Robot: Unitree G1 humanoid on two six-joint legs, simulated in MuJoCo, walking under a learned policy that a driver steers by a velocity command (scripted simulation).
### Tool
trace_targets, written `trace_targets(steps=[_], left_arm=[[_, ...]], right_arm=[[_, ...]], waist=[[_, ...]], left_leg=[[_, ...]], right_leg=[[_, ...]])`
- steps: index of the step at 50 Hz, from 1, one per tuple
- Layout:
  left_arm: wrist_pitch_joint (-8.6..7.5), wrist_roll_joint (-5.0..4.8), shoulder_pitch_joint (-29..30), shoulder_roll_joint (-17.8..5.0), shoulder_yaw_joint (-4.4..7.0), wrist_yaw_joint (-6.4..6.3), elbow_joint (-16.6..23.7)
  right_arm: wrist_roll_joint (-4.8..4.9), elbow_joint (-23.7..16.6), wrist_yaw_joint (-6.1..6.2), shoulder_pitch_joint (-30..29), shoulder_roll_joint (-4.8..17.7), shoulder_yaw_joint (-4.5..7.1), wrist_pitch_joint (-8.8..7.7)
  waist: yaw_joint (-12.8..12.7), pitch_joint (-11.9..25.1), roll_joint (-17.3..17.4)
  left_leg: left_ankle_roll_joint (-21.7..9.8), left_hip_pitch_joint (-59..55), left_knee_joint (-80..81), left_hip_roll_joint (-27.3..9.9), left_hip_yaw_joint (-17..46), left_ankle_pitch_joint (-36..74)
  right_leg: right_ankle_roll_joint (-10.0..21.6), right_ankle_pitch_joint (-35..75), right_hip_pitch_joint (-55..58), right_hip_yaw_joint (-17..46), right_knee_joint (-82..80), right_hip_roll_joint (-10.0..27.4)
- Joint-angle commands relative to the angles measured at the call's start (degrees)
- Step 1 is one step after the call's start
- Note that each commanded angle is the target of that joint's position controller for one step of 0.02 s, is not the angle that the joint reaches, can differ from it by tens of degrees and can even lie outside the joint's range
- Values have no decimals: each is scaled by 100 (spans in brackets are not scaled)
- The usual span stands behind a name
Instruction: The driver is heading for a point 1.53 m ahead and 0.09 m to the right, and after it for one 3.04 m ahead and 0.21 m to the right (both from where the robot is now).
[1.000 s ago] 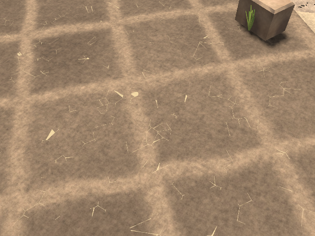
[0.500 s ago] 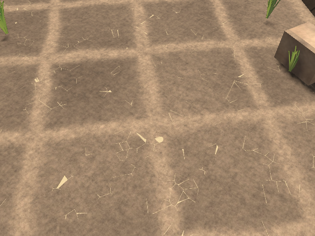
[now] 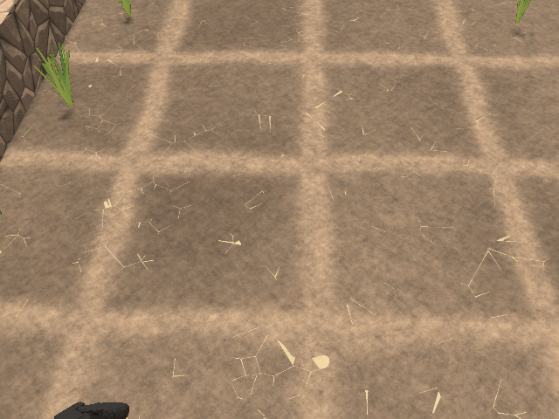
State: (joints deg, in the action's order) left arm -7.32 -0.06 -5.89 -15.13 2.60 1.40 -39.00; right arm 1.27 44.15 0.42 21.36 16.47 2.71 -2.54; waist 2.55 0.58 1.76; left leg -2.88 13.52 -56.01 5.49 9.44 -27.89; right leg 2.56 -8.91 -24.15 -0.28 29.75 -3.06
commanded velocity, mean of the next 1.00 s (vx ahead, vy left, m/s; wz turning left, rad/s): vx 0.50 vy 0.00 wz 0.04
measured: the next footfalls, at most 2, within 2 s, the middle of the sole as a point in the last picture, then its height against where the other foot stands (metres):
left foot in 0.42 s outside the picture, level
right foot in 0.96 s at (319, 344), level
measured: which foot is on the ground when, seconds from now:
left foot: up 0.00-0.40, down 0.42-0.98, up 1.00-1.00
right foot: down 0.00-0.44, up 0.46-0.94, down 0.96-1.00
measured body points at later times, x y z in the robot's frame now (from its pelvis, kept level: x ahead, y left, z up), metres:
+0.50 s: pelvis +0.26 +0.05 +0.00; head +0.30 +0.06 +0.45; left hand +0.27 +0.33 -0.13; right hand +0.49 -0.18 -0.07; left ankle +0.35 +0.15 -0.73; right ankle +0.10 -0.10 -0.66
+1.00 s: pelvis +0.53 +0.01 +0.00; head +0.56 +0.00 +0.44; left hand +0.75 +0.25 -0.08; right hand +0.53 -0.28 -0.14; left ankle +0.36 +0.15 -0.70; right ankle +0.63 -0.09 -0.73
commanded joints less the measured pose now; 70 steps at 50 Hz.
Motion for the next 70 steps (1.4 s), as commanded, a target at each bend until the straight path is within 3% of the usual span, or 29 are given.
trace_targets(steps=[1,2,5,11,17,19,20,21,22,23,24,25,27,29,32,38,43,46,47,48,49,50,51,52,53,54,58,65,70], left_arm=[[89,-21,-1252,-729,241,-41,-27],[107,12,-1054,-637,200,-30,-31],[82,16,-930,-570,159,-10,-87],[152,-84,-1212,-956,243,-76,-362],[289,-153,-1723,-1090,252,-90,-686],[354,-148,-1680,-1184,280,-122,-733],[381,-152,-1576,-1210,279,-139,-725],[391,-119,-1583,-1087,228,-152,-709],[366,37,-1551,-776,90,-170,-531],[251,-19,-2285,-194,-80,-136,-476],[171,-117,-1943,-790,50,-104,-548],[127,-211,-1398,-1005,122,-76,-376],[142,-74,-1002,-885,125,-106,-306],[251,-65,-1225,-705,120,-102,-370],[365,-16,-993,-537,90,-135,-306],[279,-28,174,-353,6,-45,-32],[209,-88,841,-449,10,97,252],[168,-68,489,-627,81,135,207],[165,-45,-93,-776,175,108,34],[170,-20,-1025,-1086,316,50,-220],[195,89,-1791,-1681,449,0,-308],[239,-22,-2007,-1507,410,20,-409],[246,-71,-1719,-1145,286,19,-361],[256,-55,-1361,-975,231,4,-297],[255,-11,-1005,-839,185,17,-271],[228,35,-778,-665,134,32,-240],[113,21,-720,-760,174,29,-375],[197,-54,-1298,-978,221,-110,-744],[339,-105,-1696,-1069,258,-145,-1039]], right_arm=[[-4,-663,-18,-561,765,123,-186],[-90,-729,-36,-739,683,130,-206],[-80,-677,-75,-509,396,95,-173],[-112,-913,-108,-1485,121,-44,-217],[-19,-1199,-250,-2291,264,3,-291],[-31,-1189,-275,-2101,388,58,-313],[-58,-1072,-259,-1668,508,131,-318],[-90,-845,-211,-881,764,263,-307],[-161,-681,-143,197,1214,385,-281],[-150,-570,-181,395,1550,447,-239],[-81,-595,-190,423,1004,313,-224],[-68,-617,-180,55,843,242,-229],[-144,-669,-214,-582,639,173,-236],[-170,-644,-235,-784,503,143,-296],[-127,-473,-204,-706,643,194,-370],[-71,-146,-94,-254,863,243,-289],[-11,177,-61,157,978,278,-169],[2,255,-17,56,1075,314,-82],[3,252,-4,-38,1052,297,-52],[-55,206,15,-20,852,213,-43],[-144,5,-1,430,349,36,-125],[-95,80,-31,589,214,-22,-244],[38,13,-77,158,787,124,-331],[100,-117,-96,-314,834,135,-369],[32,-159,-77,-553,766,132,-360],[-45,-140,-56,-566,734,168,-306],[-91,-81,-19,-429,422,132,-107],[-86,-410,-108,-1776,192,41,-196],[-26,-687,-264,-2431,259,29,-267]], waist=[[-706,277,-416],[-565,-23,-346],[-273,15,-700],[-532,-132,-575],[-736,-303,-638],[-537,-216,-695],[-251,19,-672],[102,546,-552],[501,1442,126],[142,2046,1665],[371,1792,1022],[317,1003,692],[-9,287,155],[-299,225,362],[-360,9,260],[24,-277,136],[200,-443,185],[-91,-212,317],[-422,138,281],[-794,821,105],[-812,1779,-987],[-814,2251,-1850],[-882,1492,-1252],[-779,853,-923],[-606,383,-569],[-425,176,-601],[-147,8,-623],[-574,-321,-483],[-732,-504,-515]], left_leg=[[88,3145,-1647,-673,-145,481],[122,3034,-1286,-844,-248,764],[218,2449,-627,-1065,-472,1017],[359,2190,1422,-1066,-777,2558],[161,1942,2469,-833,-837,2734],[-1,1553,2692,-735,-912,2389],[-123,883,2892,-591,-1055,2381],[-303,-305,2906,-604,-1053,2474],[-715,-2004,2714,-1716,170,2776],[-1555,-3611,3320,-2809,2696,1497],[-1396,-3403,3716,-2692,3045,665],[-1196,-2711,3830,-2511,2257,837],[-1100,-1340,4119,-2091,1271,2031],[-1108,-697,4433,-1864,790,2536],[-1205,-372,4738,-1811,304,2960],[-931,-516,4851,-1590,-391,2919],[-839,-1258,4518,-1934,-287,2893],[-661,-1588,3940,-2002,-298,3938],[-535,-1503,3251,-1782,-503,4797],[-345,-930,2061,-1469,-760,4702],[44,1090,-143,-783,-1101,2708],[200,2427,-1388,-204,-585,-478],[131,3044,-1875,-578,-240,-358],[64,3145,-1756,-866,-413,148],[83,2966,-1390,-1083,-544,600],[105,2654,-1046,-1254,-515,911],[298,2261,-457,-1362,-581,1532],[372,2324,1803,-1167,-810,3336],[191,2447,2520,-1017,-813,2976]], right_leg=[[1177,-973,2956,2949,-1390,2073],[1154,-429,2413,2578,-1549,1869],[1112,570,1764,1796,-1851,1498],[984,1311,1514,836,-2077,1294],[790,1208,2152,886,-1745,1608],[671,1736,2387,892,-1411,1695],[560,2530,2361,724,-907,1556],[408,2949,2052,477,47,1276],[175,1524,939,179,1854,923],[-143,-2124,-1236,151,3661,13],[-98,-2384,-1882,732,4268,292],[-51,-1859,-2166,613,4311,545],[-118,-1074,-1782,435,3792,914],[-193,-780,-1221,456,3481,1064],[-345,-319,-1333,382,2926,1100],[-361,1327,-1210,206,910,912],[-167,1026,-1238,182,179,748],[74,454,-553,3,-109,543],[209,474,309,-176,-279,363],[433,680,1766,31,-124,586],[1170,521,4046,2147,-76,2041],[1707,-441,4760,4148,-977,2600],[1445,-1081,4228,3714,-1178,2435],[1231,-985,3457,2932,-1274,2215],[1130,-545,2643,2376,-1471,1970],[1053,-113,2095,2002,-1652,1772],[1171,800,1380,1256,-2154,1582],[909,1033,1698,471,-2295,1346],[849,1148,2539,577,-1934,1722]])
